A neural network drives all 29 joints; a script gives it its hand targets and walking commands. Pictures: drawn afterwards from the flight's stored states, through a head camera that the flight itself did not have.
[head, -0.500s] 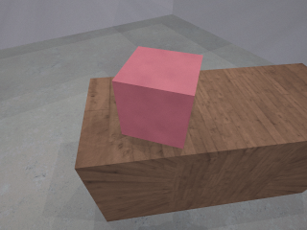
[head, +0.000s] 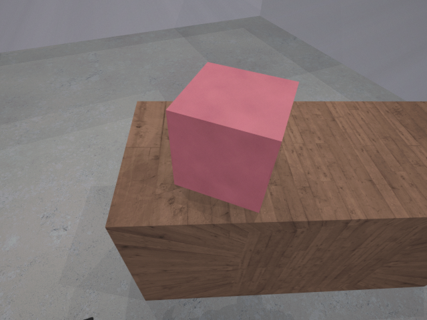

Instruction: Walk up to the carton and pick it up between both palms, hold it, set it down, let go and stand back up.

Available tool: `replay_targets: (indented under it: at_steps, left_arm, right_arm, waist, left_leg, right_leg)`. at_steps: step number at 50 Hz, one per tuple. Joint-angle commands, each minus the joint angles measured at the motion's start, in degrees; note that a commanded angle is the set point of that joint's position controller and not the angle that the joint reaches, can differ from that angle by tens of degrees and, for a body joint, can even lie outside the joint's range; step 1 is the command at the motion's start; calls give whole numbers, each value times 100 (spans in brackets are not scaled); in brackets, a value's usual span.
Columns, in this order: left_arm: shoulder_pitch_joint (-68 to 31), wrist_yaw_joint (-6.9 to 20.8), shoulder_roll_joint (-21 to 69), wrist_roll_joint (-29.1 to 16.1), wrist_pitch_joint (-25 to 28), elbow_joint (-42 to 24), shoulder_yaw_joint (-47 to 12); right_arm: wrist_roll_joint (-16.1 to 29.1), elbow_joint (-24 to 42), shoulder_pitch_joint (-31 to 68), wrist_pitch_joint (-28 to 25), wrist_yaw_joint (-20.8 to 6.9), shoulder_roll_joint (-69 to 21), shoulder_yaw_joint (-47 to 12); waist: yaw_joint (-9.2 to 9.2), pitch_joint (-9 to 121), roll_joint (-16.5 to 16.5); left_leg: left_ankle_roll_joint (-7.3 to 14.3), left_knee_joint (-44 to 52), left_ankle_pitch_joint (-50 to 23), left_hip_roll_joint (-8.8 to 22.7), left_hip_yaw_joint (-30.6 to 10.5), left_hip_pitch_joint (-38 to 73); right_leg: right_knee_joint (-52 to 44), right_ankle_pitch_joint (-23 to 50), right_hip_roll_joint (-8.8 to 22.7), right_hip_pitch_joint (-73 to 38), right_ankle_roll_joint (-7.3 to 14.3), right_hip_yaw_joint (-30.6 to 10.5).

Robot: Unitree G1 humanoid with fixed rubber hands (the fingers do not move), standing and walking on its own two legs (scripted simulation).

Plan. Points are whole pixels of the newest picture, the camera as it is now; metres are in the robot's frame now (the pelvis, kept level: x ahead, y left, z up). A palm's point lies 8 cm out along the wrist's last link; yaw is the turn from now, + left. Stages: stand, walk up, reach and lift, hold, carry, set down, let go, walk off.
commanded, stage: walk up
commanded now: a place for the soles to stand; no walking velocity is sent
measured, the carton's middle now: (232, 136) +0.56 -0.05 +0.02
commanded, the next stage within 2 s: none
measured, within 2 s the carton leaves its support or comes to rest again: neither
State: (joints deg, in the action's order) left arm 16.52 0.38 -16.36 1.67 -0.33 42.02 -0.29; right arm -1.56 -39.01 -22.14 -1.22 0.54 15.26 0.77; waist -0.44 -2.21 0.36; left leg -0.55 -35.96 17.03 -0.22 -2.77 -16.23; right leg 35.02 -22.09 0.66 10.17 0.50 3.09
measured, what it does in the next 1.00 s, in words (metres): stands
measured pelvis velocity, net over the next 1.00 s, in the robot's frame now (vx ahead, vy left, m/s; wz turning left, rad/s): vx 0.04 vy -0.03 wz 0.14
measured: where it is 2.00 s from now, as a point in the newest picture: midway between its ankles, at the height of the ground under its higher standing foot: outside the picture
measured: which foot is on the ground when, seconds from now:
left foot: down 0.00-1.00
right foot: down 0.00-0.98, up 1.00-1.00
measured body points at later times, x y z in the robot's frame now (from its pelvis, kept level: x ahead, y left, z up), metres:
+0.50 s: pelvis +0.02 -0.02 -0.01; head +0.03 -0.01 +0.44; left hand +0.10 +0.26 -0.12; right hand +0.15 -0.28 -0.11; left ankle +0.03 +0.13 -0.73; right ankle -0.03 -0.11 -0.73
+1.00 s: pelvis +0.04 -0.03 -0.02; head +0.05 -0.02 +0.43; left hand +0.04 +0.25 -0.14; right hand +0.19 -0.27 -0.11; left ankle +0.05 +0.09 -0.73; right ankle -0.03 -0.12 -0.71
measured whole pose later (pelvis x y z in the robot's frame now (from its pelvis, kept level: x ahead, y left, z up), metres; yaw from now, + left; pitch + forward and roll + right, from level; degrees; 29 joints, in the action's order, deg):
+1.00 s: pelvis +0.04 -0.03 -0.02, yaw +8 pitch -3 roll +1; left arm 22.2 1.4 -19.1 2.7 -2.0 39.3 1.0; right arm -2.2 -34.4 -18.4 -2.2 1.5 15.3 0.5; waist 2.5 -5.2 2.4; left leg 0.2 -43.2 19.6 -0.6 0.8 -19.1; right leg 49.0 -31.6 2.3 11.3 2.8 8.3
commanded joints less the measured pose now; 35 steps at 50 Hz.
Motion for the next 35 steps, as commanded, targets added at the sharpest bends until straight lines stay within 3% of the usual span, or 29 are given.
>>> replay_targets:
  at_steps: [1,7,12,18,25,28,29,31,33,34,35]
  left_arm:
    - [183,-20,-743,1,74,-502,199]
    - [113,-26,-914,-10,66,-641,218]
    - [138,-26,-897,-5,8,-794,204]
    - [267,-34,-931,8,-48,-921,223]
    - [231,-53,-1070,13,-96,-1010,261]
    - [103,-44,-1042,24,-136,-1107,258]
    - [73,-38,-989,23,-151,-1137,251]
    - [134,-29,-864,-6,-180,-1187,224]
    - [219,-23,-773,-36,-171,-1180,207]
    - [307,-23,-780,-29,-136,-1162,207]
    - [415,-29,-834,-14,-95,-1133,219]
  right_arm:
    - [28,505,-168,-33,39,837,224]
    - [38,617,-47,-47,53,655,152]
    - [37,628,-47,-32,80,849,198]
    - [55,716,77,-4,102,908,207]
    - [45,784,126,20,122,792,172]
    - [37,751,22,19,128,917,209]
    - [44,739,-34,14,135,1010,228]
    - [28,754,-80,16,155,1185,263]
    - [31,768,0,59,168,1297,298]
    - [37,789,78,81,169,1293,296]
    - [68,823,188,93,169,1219,280]
  waist:
    - [44,-126,-220]
    - [13,-42,113]
    - [9,-64,14]
    - [94,29,-136]
    - [100,13,79]
    - [40,-45,-74]
    - [4,-22,-248]
    - [-27,102,-699]
    - [10,97,-903]
    - [66,93,-908]
    - [141,108,-770]
  left_leg:
    - [464,701,-668,437,-879,-138]
    - [294,75,-1349,184,-432,102]
    - [388,61,-1774,300,-678,36]
    - [484,-13,-1673,323,-988,-208]
    - [289,-495,-1692,67,-512,-228]
    - [417,-299,-1960,185,-823,-145]
    - [529,-147,-2018,293,-1122,-99]
    - [966,354,-1823,670,-2161,-70]
    - [1288,634,-1637,876,-2839,-127]
    - [1289,570,-1720,825,-2872,-189]
    - [1155,431,-1717,716,-2666,-410]
  right_leg:
    - [-670,956,449,330,277,-553]
    - [-929,1472,788,400,460,-618]
    - [-583,1740,648,326,357,-277]
    - [-365,1619,625,147,297,-175]
    - [-523,1989,982,79,552,-197]
    - [-159,1854,764,208,411,86]
    - [55,1720,632,288,312,150]
    - [552,1086,305,450,98,58]
    - [621,209,57,612,4,-70]
    - [394,226,82,550,22,-168]
    - [105,602,195,291,59,-257]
